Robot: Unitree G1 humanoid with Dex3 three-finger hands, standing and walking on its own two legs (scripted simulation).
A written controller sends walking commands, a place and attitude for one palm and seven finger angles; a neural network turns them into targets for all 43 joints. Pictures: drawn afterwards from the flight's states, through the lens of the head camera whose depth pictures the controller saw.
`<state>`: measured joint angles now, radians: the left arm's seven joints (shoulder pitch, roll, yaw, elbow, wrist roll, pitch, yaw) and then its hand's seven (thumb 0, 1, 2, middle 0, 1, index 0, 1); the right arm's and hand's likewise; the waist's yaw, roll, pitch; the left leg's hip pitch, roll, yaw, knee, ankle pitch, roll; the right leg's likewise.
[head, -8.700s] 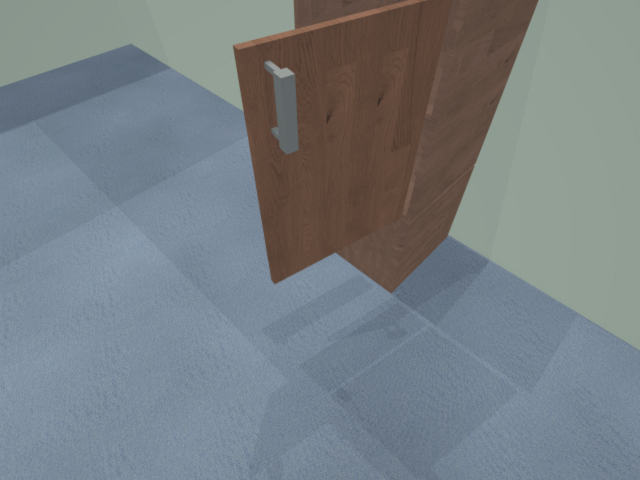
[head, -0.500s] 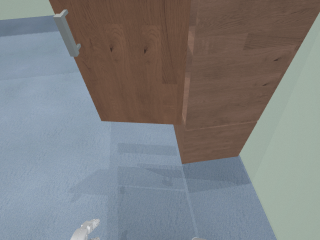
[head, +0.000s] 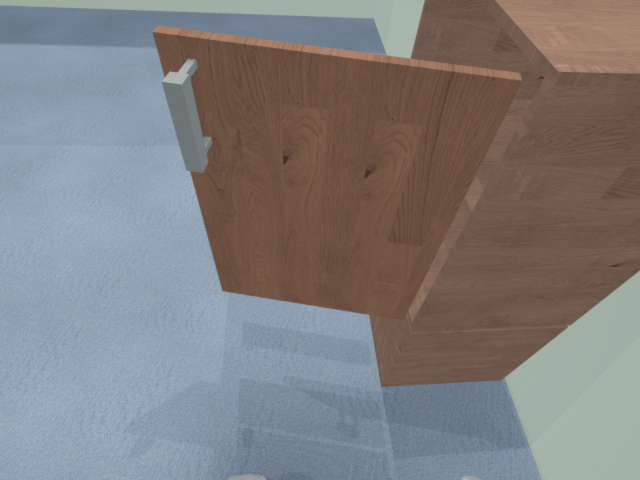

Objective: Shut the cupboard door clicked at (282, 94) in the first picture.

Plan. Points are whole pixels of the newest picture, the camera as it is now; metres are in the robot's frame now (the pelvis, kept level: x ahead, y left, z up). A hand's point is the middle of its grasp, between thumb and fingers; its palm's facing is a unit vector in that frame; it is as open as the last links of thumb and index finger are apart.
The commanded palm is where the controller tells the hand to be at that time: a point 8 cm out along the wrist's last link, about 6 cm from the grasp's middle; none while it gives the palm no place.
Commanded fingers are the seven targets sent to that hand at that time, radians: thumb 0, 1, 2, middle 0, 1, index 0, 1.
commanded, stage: come to a stop and stand still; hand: left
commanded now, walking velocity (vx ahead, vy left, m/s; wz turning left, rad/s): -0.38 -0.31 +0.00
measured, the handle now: (193, 117) +0.50 +0.23 +0.16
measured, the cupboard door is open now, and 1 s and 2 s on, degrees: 77 77 77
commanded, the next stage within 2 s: none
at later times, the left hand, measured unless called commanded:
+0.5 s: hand (205, 475) +0.14 +0.17 -0.15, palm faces -0.04 -0.96 -0.27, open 7.4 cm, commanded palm none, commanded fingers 0.00 0.90 0.90 -0.20 -0.30 -0.20 -0.30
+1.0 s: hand out of the picture +0.03 +0.24 -0.16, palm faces +0.01 -0.97 -0.25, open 7.4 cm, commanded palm none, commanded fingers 0.00 0.90 0.90 -0.20 -0.30 -0.20 -0.30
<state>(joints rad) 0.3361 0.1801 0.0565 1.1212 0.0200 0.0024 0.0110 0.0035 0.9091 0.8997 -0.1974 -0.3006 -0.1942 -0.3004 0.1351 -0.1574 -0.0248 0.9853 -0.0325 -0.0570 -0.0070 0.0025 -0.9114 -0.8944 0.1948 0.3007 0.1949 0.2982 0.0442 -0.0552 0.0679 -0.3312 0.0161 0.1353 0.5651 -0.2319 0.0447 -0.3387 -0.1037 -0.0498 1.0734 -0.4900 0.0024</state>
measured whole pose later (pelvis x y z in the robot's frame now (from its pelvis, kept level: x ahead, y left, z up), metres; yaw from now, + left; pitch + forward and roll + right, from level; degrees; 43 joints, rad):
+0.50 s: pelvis +0.05 -0.02 +0.01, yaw -2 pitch +1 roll +1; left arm 0.15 0.19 0.04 0.96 0.02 0.02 0.03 0.00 0.90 0.90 -0.20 -0.30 -0.19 -0.30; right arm 0.19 -0.22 -0.07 1.05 -0.01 0.07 -0.04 0.01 -0.91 -0.89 0.20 0.30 0.20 0.30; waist -0.03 0.02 0.09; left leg -0.41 -0.01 0.02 1.03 -0.54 -0.05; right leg -0.23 -0.02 -0.05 0.51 -0.30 -0.02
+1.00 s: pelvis -0.02 +0.04 +0.00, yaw -2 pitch -4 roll -1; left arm 0.30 0.20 0.01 0.95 0.03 0.05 0.03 0.00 0.90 0.90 -0.20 -0.30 -0.20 -0.30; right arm 0.21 -0.16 -0.01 0.89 -0.02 0.02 0.00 0.00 -0.92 -0.89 0.20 0.30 0.20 0.30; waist 0.01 0.01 0.02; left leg -0.25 -0.04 0.09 0.58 -0.27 0.08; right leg -0.27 -0.07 0.00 0.58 -0.28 0.01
